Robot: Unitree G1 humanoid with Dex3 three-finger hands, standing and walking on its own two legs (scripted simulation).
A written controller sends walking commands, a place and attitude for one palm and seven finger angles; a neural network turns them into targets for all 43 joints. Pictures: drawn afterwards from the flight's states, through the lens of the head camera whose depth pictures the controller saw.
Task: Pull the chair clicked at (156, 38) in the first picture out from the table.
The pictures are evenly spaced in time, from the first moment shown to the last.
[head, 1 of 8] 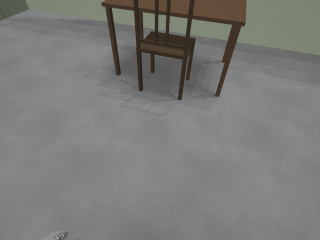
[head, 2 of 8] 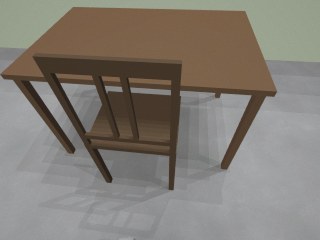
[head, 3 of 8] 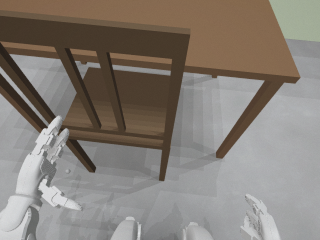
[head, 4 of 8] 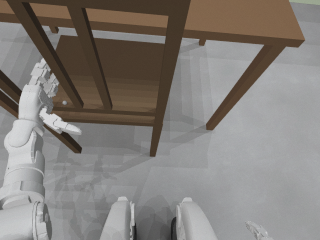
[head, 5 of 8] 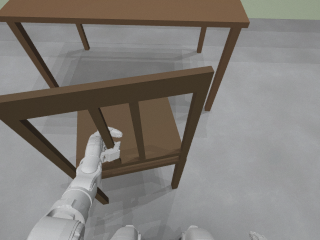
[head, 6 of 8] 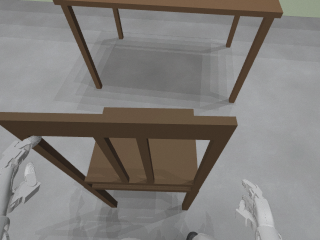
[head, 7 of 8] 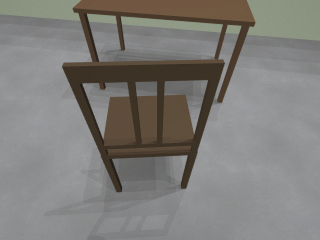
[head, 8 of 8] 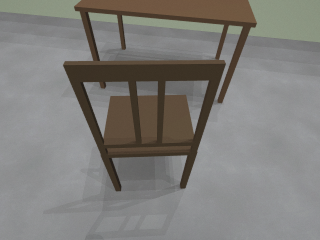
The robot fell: no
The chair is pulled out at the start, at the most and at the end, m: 0.00 0.71 0.71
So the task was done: yes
